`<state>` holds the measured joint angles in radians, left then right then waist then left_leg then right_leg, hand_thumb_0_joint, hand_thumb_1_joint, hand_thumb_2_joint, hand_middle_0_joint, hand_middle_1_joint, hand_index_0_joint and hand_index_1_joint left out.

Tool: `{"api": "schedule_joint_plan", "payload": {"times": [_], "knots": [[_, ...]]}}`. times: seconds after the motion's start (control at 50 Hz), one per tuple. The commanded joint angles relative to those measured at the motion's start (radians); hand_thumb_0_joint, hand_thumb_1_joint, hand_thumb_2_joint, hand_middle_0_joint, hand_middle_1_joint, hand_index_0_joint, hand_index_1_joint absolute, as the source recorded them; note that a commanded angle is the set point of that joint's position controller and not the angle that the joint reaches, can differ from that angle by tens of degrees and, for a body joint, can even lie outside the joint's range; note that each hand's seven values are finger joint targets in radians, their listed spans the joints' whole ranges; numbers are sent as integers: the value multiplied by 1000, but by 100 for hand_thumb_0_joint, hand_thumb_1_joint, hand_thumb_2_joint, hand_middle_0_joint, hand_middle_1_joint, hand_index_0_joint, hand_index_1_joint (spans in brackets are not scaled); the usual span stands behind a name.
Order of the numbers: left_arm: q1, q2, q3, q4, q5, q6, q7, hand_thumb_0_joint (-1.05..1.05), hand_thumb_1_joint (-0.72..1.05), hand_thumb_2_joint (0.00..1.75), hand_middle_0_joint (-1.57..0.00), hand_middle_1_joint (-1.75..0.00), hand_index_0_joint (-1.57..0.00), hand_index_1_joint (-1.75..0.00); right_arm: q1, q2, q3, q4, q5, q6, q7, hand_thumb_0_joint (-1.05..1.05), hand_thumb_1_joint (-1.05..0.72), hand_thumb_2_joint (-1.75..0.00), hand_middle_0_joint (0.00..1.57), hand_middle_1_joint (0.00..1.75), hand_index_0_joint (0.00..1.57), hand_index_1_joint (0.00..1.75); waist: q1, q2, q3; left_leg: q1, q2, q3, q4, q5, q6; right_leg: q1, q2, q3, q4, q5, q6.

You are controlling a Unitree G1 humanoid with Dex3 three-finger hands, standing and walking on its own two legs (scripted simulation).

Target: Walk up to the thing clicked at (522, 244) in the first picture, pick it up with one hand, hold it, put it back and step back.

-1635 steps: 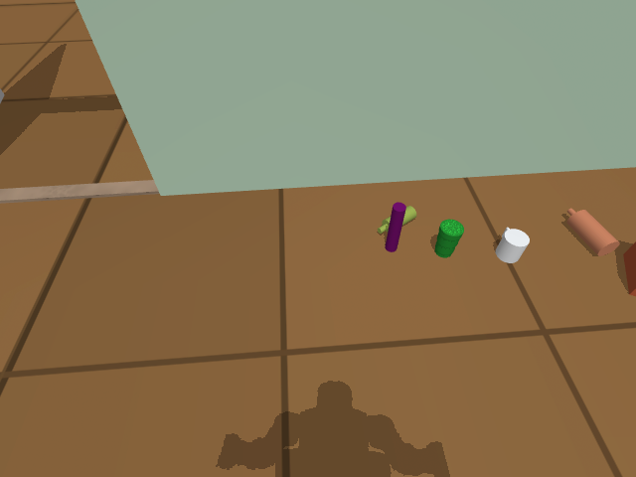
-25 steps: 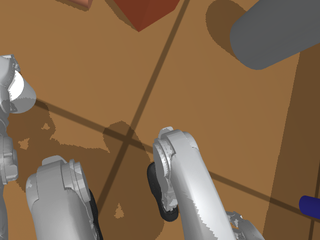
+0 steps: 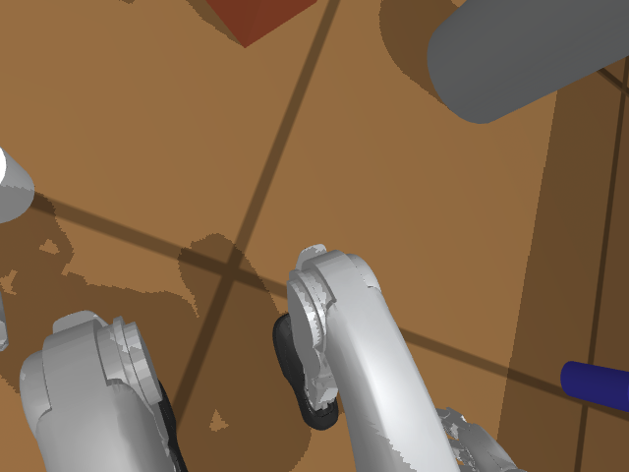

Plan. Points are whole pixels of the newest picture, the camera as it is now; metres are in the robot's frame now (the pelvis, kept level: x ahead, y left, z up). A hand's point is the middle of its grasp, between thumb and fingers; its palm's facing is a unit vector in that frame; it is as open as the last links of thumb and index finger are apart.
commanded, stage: rest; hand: left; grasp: from above
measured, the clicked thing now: out of the picture +0.50 +0.32 -0.26
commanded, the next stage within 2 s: open in 0.18 s
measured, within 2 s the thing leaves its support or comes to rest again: neither
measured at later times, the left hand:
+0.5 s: hand out of the picture +0.48 +0.30 -0.21, palm faces -0.46 -0.08 -0.89, open 11.7 cm
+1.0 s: hand out of the picture +0.49 +0.30 -0.22, palm faces -0.43 -0.09 -0.90, open 13.5 cm
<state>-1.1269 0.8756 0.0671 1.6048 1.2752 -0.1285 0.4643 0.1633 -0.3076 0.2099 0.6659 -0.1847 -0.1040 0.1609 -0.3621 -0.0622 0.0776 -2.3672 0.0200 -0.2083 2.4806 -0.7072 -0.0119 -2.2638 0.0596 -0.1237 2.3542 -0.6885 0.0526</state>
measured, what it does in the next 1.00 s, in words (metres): stands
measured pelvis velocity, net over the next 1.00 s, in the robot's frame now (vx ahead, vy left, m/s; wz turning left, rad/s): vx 0.00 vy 0.00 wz -0.03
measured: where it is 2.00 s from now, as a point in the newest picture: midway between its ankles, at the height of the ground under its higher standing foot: (241, 422)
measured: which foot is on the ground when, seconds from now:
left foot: down 0.00-1.00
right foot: down 0.00-1.00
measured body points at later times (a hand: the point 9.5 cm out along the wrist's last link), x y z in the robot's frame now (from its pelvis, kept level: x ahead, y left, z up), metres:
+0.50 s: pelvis -0.01 +0.00 +0.00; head +0.26 +0.10 +0.34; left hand +0.50 +0.30 -0.16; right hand +0.02 -0.25 -0.07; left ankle +0.06 +0.13 -0.28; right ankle +0.10 -0.12 -0.28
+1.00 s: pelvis +0.00 +0.00 +0.00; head +0.27 +0.11 +0.34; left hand +0.51 +0.30 -0.17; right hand +0.03 -0.25 -0.06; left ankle +0.06 +0.13 -0.28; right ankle +0.10 -0.12 -0.28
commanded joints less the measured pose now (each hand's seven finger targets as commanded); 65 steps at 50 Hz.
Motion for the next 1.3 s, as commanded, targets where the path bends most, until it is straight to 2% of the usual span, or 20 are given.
{"api": "schedule_joint_plan", "payload": {"times": [0.0,0.06,0.08,0.12,0.16,0.26,0.32,0.34,0.36,0.42,0.5,0.6,0.66,0.76,0.84,0.94,1.12,1.16,1.22,1.28], "knots": [[-324,210,2,-110,-22,5,47,0,62,112,-98,-96,-98,-96,225,-285,-79,11,5,-1,-11,0,-90,-90,20,30,20,30,-33,458,-704,530,16,104,-233,252,30,382,32,-102,-216,309,-81],[-337,195,-10,-88,-21,1,40,0,60,111,-96,-96,-96,-96,232,-297,-76,7,3,-9,-7,0,-90,-90,20,30,20,30,-63,428,-642,495,15,93,-230,213,32,344,33,-114,-214,268,-85],[-351,223,-5,-109,-19,-4,43,0,57,109,-95,-94,-95,-94,224,-298,-74,4,3,-8,-8,0,-90,-90,20,30,20,30,-48,442,-665,500,15,95,-235,202,33,359,34,-110,-221,260,-85],[-337,225,-6,-78,-21,-2,47,0,58,109,-94,-96,-95,-95,215,-297,-68,-4,2,-12,-9,0,-90,-90,20,30,20,30,-48,446,-652,497,15,94,-237,195,32,355,33,-112,-219,253,-83],[-340,197,-26,-71,-19,-3,46,0,55,110,-93,-95,-93,-96,215,-293,-63,4,2,-15,-8,0,-90,-90,20,30,20,30,-57,456,-647,511,17,89,-242,199,29,351,35,-115,-212,261,-83],[-338,212,-27,-28,-8,-12,45,0,53,109,-92,-94,-91,-94,221,-316,-54,-5,-1,-24,-7,0,-90,-90,20,30,20,30,-77,420,-579,478,16,80,-231,184,31,314,35,-124,-216,241,-86],[-352,239,-22,-51,-2,-12,51,0,29,105,-68,-96,-68,-96,216,-315,-50,-11,-4,-29,-6,0,-89,-90,20,30,20,30,-61,459,-604,509,16,82,-237,188,28,327,34,-120,-215,248,-85],[-352,234,-20,-59,-3,-12,55,0,21,104,-62,-95,-62,-95,220,-315,-49,-12,-5,-27,-7,0,-89,-90,20,30,20,30,-64,453,-637,526,18,77,-242,201,25,347,35,-126,-213,258,-83],[-336,210,-34,-24,0,-10,52,0,13,103,-57,-97,-58,-96,219,-319,-47,-12,-4,-31,-6,0,-89,-90,20,30,20,30,-77,439,-594,511,17,74,-233,200,24,321,33,-128,-208,257,-86],[-343,237,-19,-27,-4,-13,59,0,-8,103,-44,-95,-43,-96,231,-324,-46,-13,-7,-37,-3,0,-89,-90,20,30,20,30,-81,418,-596,488,18,79,-221,202,30,342,37,-126,-218,262,-82],[-361,276,-7,-67,-9,-21,71,0,-22,101,-31,-100,-31,-100,221,-321,-41,-19,-9,-40,-4,0,-89,-90,20,30,20,30,-63,450,-635,495,21,83,-226,200,28,373,39,-126,-224,261,-81],[-350,275,-11,-60,-11,-21,76,0,-38,103,-16,-108,-18,-107,223,-323,-40,-10,-10,-51,0,0,-89,-90,20,30,20,30,-72,457,-601,485,20,84,-226,176,27,356,38,-127,-221,241,-83],[-369,289,-10,-99,-14,-20,79,0,-48,108,-10,-110,-10,-110,222,-322,-38,-13,-10,-54,1,0,-89,-90,20,30,20,30,-71,476,-635,501,25,83,-220,192,25,376,42,-124,-223,256,-84],[-341,287,-4,-120,-19,-9,82,0,-49,114,-9,-115,-9,-116,210,-319,-42,-16,-8,-53,8,0,-89,-90,20,30,20,30,-52,514,-683,553,26,76,-235,240,16,386,40,-132,-208,298,-85],[-330,265,-8,-100,-32,5,77,0,-49,112,-8,-116,-8,-115,218,-322,-45,-10,-8,-49,13,0,-89,-90,20,30,20,30,-63,478,-637,505,23,86,-220,240,24,383,41,-127,-226,306,-82],[-325,263,-10,-128,-37,11,66,0,-49,108,-7,-112,-8,-111,212,-318,-46,-17,-4,-42,14,0,-89,-90,20,30,20,30,-56,496,-674,546,25,78,-230,263,20,394,42,-129,-217,321,-83],[-313,224,-35,-92,-37,7,33,0,-49,108,-7,-112,-7,-112,216,-319,-44,-25,0,-41,15,0,-89,-90,20,30,20,30,-74,446,-612,504,20,79,-232,220,26,370,40,-124,-228,281,-85],[-314,248,-24,-110,-35,3,35,0,-48,108,-7,-113,-8,-112,210,-315,-45,-26,0,-38,13,0,-89,-90,20,30,20,30,-56,465,-635,518,22,81,-238,218,24,383,42,-122,-229,277,-85],[-327,242,-26,-125,-36,0,31,0,-48,109,-7,-114,-8,-113,219,-315,-42,-29,-1,-39,16,0,-89,-90,20,30,20,30,-69,465,-650,522,22,80,-234,237,25,402,41,-121,-226,296,-82],[-320,251,-21,-117,-42,-5,41,0,-48,108,-7,-113,-7,-113,206,-316,-42,-33,0,-35,9,0,-89,-90,20,30,20,30,-58,459,-652,511,23,82,-232,223,25,396,43,-120,-232,285,-84]]}}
